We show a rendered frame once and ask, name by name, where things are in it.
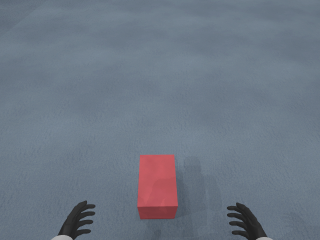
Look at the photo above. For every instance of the robot left hand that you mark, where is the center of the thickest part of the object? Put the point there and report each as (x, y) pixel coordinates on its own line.
(72, 223)

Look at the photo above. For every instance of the robot right hand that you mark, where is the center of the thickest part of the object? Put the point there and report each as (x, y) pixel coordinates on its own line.
(250, 223)

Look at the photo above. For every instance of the carton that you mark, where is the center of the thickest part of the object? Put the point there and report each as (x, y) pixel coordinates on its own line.
(157, 187)

